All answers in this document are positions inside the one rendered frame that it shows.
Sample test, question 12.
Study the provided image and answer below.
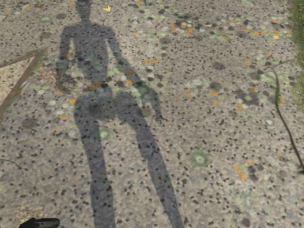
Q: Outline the left robot hand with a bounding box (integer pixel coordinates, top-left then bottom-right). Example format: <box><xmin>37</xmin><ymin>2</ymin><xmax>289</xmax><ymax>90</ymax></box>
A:
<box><xmin>18</xmin><ymin>218</ymin><xmax>60</xmax><ymax>228</ymax></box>

